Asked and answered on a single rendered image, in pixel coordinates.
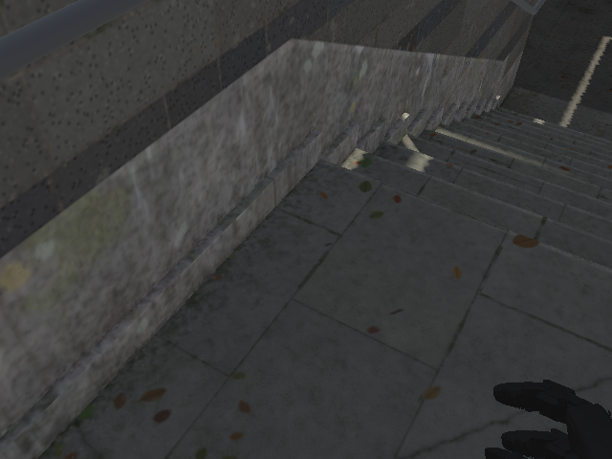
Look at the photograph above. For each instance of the stairs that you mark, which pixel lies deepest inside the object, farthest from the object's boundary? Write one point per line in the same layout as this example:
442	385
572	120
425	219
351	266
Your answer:
541	180

